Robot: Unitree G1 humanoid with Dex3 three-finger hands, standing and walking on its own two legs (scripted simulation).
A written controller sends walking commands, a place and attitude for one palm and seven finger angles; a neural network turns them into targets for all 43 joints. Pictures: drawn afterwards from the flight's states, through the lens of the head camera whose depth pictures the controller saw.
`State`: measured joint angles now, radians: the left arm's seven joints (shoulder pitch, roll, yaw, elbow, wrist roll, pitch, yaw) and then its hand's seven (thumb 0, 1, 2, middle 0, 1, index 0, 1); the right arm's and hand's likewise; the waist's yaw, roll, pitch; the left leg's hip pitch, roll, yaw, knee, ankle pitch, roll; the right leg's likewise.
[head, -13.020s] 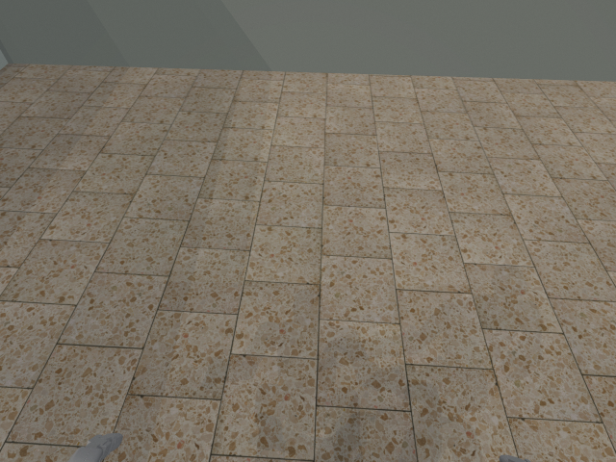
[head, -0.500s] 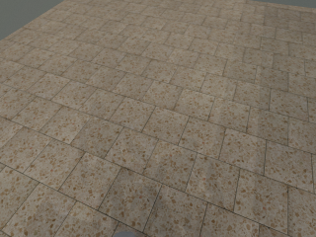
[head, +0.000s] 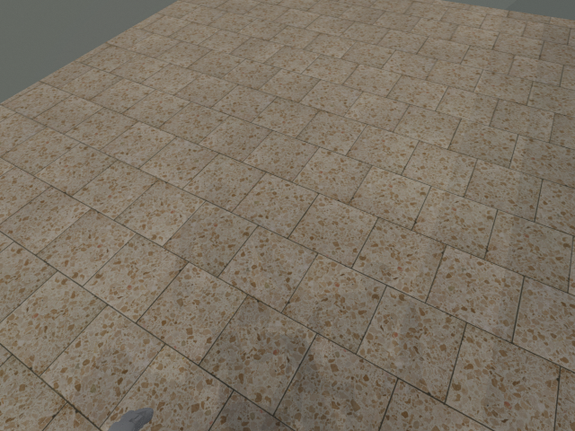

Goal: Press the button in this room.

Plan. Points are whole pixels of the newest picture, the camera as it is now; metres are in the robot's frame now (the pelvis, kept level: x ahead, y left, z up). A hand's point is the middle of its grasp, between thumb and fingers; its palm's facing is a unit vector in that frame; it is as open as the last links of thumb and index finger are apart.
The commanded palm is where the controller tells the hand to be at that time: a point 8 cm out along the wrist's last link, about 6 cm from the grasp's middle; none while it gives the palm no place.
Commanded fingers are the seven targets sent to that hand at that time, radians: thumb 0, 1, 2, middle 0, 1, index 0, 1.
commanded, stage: turn or walk to find it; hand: left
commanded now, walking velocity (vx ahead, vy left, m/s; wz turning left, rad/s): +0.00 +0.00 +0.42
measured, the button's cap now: out of the picture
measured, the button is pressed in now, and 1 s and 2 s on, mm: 0 0 0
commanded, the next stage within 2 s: none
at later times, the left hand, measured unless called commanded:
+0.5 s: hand out of the picture -0.06 +0.17 -0.16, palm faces +0.30 -0.92 -0.26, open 7.4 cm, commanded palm none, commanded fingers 0.00 0.90 0.90 -0.20 -0.30 -0.20 -0.30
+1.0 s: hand out of the picture -0.07 +0.22 -0.15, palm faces +0.43 -0.87 -0.25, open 7.4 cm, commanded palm none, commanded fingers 0.00 0.90 0.90 -0.20 -0.30 -0.20 -0.30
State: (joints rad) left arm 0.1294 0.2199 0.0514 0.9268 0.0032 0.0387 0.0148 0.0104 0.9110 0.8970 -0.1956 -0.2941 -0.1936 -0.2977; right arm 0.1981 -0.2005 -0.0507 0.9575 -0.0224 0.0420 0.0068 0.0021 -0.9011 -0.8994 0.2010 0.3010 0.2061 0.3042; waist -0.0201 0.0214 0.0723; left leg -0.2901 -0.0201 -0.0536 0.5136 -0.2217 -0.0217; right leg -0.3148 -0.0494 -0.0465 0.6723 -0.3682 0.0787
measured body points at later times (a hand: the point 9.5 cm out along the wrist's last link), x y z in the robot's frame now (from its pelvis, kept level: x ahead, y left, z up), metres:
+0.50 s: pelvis -0.04 -0.03 +0.01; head +0.00 -0.03 +0.45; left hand -0.07 +0.22 -0.14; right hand +0.08 -0.26 -0.15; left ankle -0.10 +0.11 -0.69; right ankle +0.01 -0.11 -0.73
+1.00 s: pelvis -0.07 -0.01 +0.01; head -0.04 +0.01 +0.46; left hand -0.10 +0.26 -0.13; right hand +0.08 -0.20 -0.14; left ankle -0.09 +0.09 -0.73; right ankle -0.03 -0.14 -0.69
